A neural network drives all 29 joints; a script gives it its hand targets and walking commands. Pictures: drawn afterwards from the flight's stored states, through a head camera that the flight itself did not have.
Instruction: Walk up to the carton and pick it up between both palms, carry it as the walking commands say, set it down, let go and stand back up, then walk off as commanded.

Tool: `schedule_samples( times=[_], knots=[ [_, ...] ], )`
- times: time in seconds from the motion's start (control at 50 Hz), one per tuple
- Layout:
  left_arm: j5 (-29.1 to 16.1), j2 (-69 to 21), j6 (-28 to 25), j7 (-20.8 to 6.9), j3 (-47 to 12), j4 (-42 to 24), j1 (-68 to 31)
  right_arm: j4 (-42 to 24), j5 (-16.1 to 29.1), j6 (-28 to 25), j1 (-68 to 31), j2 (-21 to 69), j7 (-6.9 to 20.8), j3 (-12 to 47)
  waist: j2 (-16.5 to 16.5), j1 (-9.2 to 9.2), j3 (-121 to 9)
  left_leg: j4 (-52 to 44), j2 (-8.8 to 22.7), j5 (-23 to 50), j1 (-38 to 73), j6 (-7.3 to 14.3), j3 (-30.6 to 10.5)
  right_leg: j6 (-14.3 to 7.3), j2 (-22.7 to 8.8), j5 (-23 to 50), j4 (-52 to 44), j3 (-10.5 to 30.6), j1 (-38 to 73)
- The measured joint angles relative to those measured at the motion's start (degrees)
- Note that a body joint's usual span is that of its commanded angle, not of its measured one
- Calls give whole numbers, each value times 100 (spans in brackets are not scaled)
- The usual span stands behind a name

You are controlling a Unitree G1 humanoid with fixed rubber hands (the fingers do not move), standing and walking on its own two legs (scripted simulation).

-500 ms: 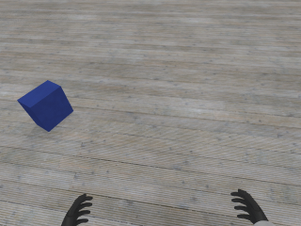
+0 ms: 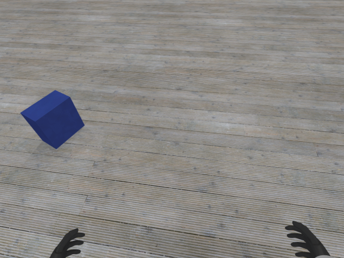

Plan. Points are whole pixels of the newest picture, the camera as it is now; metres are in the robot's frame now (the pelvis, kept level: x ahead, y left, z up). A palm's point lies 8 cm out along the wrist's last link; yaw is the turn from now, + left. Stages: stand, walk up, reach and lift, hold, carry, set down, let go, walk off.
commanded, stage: stand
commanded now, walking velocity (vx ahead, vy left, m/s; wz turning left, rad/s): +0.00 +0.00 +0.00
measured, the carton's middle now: (55, 119) +1.16 +0.90 -0.61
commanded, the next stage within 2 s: walk up in 0.60 s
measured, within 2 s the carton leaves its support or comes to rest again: neither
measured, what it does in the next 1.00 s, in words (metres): lifts its left foot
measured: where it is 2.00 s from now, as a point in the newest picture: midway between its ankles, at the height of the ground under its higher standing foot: (134, 236)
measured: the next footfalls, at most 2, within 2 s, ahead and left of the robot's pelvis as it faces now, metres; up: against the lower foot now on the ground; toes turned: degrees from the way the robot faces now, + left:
left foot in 1.32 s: +0.12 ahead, +0.26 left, +0.00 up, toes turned +24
right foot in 1.80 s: +0.49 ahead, +0.17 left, +0.00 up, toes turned +19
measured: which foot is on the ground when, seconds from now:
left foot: down 0.00-0.92, up 0.94-1.00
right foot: down 0.00-1.00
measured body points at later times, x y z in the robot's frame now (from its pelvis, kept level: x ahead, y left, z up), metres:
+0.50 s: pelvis +0.00 +0.00 +0.02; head +0.00 +0.00 +0.47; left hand +0.13 +0.31 -0.08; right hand +0.14 -0.31 -0.08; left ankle +0.01 +0.12 -0.72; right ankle +0.01 -0.12 -0.72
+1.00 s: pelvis -0.01 -0.02 +0.01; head +0.03 -0.02 +0.46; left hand +0.03 +0.31 -0.10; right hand +0.14 -0.30 -0.11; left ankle +0.00 +0.13 -0.67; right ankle +0.02 -0.15 -0.72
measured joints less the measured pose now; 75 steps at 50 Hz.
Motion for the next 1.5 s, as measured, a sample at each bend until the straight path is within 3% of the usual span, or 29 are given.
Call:
schedule_samples(
  times=[0.78, 0.84, 0.88, 0.92, 0.96, 1.02, 1.06, 1.1, 1.16, 1.24, 1.28, 1.3, 1.32, 1.34, 1.38, 1.4, 1.44, 1.5],
  knots=[
    [-67, 75, 97, 0, -177, 1511, -355, 1521, 71, 111, -361, -62, 5, 126, -5, -3, 103, -1715, -9, 899, 991, -26, 21, 29, -5, 884, -1677, 12, 969],
    [-25, 26, 391, -6, 6, 1239, -442, 1331, 35, 347, -113, -24, -54, -80, 56, -122, 102, -1607, 34, 915, 746, -14, -201, 182, 8, -231, -330, -150, 345],
    [-56, -52, 396, 96, 26, 1015, -506, 1229, 31, 488, 31, -12, 28, -176, 115, -169, 196, -1549, 23, 974, 594, -52, -400, 228, -73, -410, 57, -232, 92],
    [-127, -63, 307, 197, 32, 819, -292, 1054, -62, 664, 134, -5, 222, -210, 52, -187, 156, -950, -126, 260, 229, 45, -467, 306, -372, -352, -771, -394, 312],
    [-57, -36, 262, 297, 109, 742, 20, 805, -143, 732, 90, 6, 334, -181, 14, -146, 213, 523, -202, -355, -487, 51, -441, 372, -522, 555, -808, -485, 182],
    [-21, -142, 286, 305, 148, 898, 590, 486, -190, 715, -9, 99, 478, -240, 141, -57, 331, 2147, -32, 55, -1255, -100, -367, 259, -597, 507, -819, -649, 387],
    [-6, -206, 247, 271, 184, 1006, 933, 386, -154, 682, -41, 168, 573, -275, 162, 21, 330, 2651, 148, 418, -1530, -207, -280, 294, -698, 512, -1115, -752, 698],
    [12, -258, 179, 235, 215, 1077, 1196, 336, -107, 665, -63, 225, 641, -277, 144, 116, 285, 2575, 337, 734, -1623, -283, -181, 400, -833, 582, -1414, -858, 993],
    [46, -315, 109, 184, 254, 1100, 1453, 279, -14, 665, -172, 296, 712, -226, 74, 267, 211, 1649, 540, 925, -1485, -310, -41, 554, -1066, 587, -1694, -1021, 1321],
    [95, -363, 88, 107, 266, 1103, 1575, 195, 81, 601, -408, 394, 722, -158, -11, 447, 56, 458, 636, 611, -1049, -196, 211, 813, -1360, 416, -1768, -1223, 1584],
    [108, -348, 103, 80, 257, 1109, 1572, 148, 78, 551, -490, 456, 691, -137, -94, 485, -63, 36, 572, 266, -753, -133, 403, 912, -1549, 201, -1591, -1308, 1613],
    [108, -335, 114, 57, 249, 1106, 1572, 137, 68, 499, -515, 479, 655, -125, -132, 476, -126, -212, 505, 120, -554, -80, 496, 860, -1659, 3, -1334, -1331, 1552],
    [113, -321, 126, 26, 239, 1099, 1541, 150, 45, 408, -544, 502, 601, -120, -173, 439, -137, -333, 416, 326, -466, -22, 509, 642, -1779, -277, -776, -1263, 1364],
    [113, -305, 146, -4, 231, 1092, 1422, 196, 13, 306, -544, 566, 525, -109, -238, 393, -82, -86, 346, 489, -561, 2, 485, 503, -1748, -555, 133, -946, 1016],
    [142, -303, 170, -67, 189, 980, 1085, 361, 15, 170, -304, 727, 384, -54, -351, 335, -5, 79, 265, 331, -485, 19, 443, 323, -1349, -730, 1943, -335, 196],
    [138, -328, 141, -90, 157, 898, 892, 468, 32, 136, -113, 796, 331, -42, -389, 296, 31, -76, 221, 291, -319, 26, 414, 268, -1176, -530, 2492, -242, -147],
    [113, -423, 61, -138, 95, 728, 521, 679, 58, 103, 280, 889, 253, -54, -427, 184, 111, -571, 116, 399, 90, 18, 341, 260, -999, 18, 2850, -286, -677],
    [99, -576, 62, -205, 38, 576, 109, 900, 60, 30, 782, 917, 193, -72, -400, -42, 187, -1229, -22, 516, 655, 116, 214, 339, -866, 560, 2641, -380, -1241]
  ],
)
